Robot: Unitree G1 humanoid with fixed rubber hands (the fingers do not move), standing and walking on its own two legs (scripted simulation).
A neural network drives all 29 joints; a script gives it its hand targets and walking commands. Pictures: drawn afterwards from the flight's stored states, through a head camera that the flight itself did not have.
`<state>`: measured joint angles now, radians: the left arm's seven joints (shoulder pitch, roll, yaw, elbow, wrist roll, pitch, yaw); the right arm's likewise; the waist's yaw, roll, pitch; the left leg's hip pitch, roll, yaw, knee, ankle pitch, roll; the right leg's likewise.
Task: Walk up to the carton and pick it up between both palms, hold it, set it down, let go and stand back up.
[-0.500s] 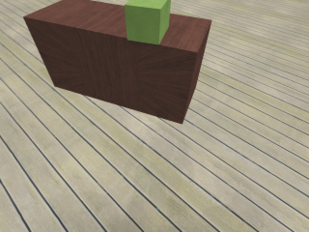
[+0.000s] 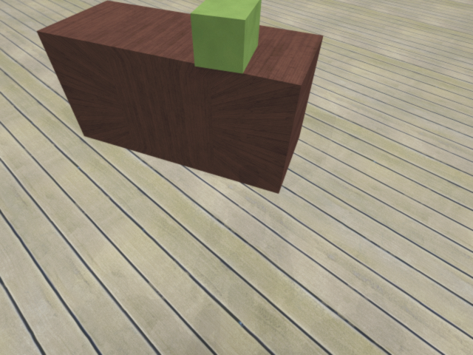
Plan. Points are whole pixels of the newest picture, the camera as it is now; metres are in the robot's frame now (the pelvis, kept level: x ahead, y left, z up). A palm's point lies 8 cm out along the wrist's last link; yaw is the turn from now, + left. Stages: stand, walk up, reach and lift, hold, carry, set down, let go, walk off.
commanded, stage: stand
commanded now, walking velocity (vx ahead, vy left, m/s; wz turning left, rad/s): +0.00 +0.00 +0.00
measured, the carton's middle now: (228, 31) +1.37 +0.02 +0.00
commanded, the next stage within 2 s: walk up in 1.78 s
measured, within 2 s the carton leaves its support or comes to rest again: neither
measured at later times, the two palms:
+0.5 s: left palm out of the picture -0.02 +0.20 -0.15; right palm out of the picture -0.02 -0.20 -0.15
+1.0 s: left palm out of the picture -0.02 +0.20 -0.15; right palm out of the picture -0.02 -0.20 -0.15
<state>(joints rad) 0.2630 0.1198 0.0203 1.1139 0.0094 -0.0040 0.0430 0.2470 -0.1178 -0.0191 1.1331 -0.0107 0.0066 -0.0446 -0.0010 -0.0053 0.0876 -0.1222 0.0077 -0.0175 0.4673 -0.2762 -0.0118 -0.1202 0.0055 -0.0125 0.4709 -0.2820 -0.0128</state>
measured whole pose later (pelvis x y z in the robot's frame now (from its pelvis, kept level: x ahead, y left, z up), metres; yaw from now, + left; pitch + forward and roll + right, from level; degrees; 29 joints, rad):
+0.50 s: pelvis +0.00 +0.00 +0.00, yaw +0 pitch -3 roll +0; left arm 0.28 0.10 0.01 1.17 0.01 0.00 0.05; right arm 0.26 -0.10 -0.01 1.19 -0.01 0.00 -0.05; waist 0.00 0.00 0.08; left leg -0.12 0.01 -0.02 0.46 -0.27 -0.01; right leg -0.12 0.01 -0.01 0.46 -0.28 -0.01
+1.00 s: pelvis +0.01 +0.00 +0.00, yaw +0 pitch -2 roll +0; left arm 0.29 0.09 0.01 1.17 0.01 -0.01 0.05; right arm 0.27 -0.09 -0.01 1.19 -0.01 0.00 -0.05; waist 0.00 0.00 0.06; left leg -0.14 0.01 -0.02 0.46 -0.28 -0.02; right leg -0.13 0.01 -0.01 0.46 -0.28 -0.02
